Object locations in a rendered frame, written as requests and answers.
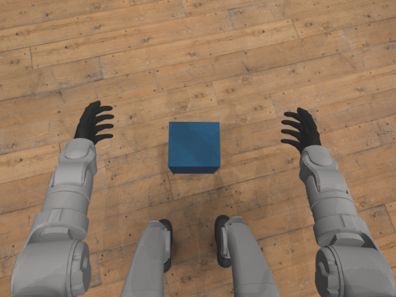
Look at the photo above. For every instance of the robot right hand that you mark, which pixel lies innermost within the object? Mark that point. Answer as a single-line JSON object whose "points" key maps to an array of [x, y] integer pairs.
{"points": [[307, 135]]}

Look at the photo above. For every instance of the right robot upper arm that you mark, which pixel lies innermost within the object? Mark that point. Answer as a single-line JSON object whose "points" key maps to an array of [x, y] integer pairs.
{"points": [[347, 271]]}

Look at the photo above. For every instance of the carton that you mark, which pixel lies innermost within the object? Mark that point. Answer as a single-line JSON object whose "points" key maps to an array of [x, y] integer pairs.
{"points": [[194, 147]]}

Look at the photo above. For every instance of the robot left hand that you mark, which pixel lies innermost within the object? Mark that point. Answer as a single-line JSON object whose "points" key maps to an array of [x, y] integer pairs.
{"points": [[87, 128]]}

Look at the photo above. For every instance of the robot right forearm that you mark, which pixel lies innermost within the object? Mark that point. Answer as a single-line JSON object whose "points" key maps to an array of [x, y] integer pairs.
{"points": [[335, 216]]}

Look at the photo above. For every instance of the left robot upper arm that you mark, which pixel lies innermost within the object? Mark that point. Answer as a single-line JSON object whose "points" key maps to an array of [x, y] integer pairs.
{"points": [[53, 269]]}

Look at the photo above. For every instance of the robot left forearm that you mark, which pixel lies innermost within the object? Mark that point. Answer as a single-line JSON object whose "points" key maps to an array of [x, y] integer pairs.
{"points": [[64, 212]]}

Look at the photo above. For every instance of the robot right thigh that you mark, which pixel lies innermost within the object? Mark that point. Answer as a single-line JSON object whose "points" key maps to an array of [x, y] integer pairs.
{"points": [[251, 274]]}

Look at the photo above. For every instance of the robot thigh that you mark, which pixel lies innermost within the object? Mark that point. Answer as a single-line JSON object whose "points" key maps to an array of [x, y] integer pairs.
{"points": [[145, 277], [251, 274]]}

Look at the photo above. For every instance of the robot left thigh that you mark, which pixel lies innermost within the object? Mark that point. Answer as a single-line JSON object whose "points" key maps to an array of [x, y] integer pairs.
{"points": [[145, 277]]}

